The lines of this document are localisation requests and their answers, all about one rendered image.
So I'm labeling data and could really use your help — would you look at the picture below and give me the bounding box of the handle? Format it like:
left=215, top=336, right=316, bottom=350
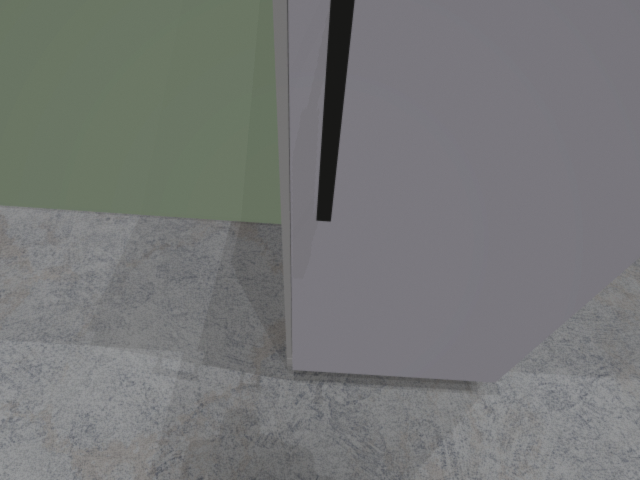
left=316, top=0, right=355, bottom=222

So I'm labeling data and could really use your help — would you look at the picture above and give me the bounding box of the fridge door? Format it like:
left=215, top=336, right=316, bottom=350
left=288, top=0, right=640, bottom=383

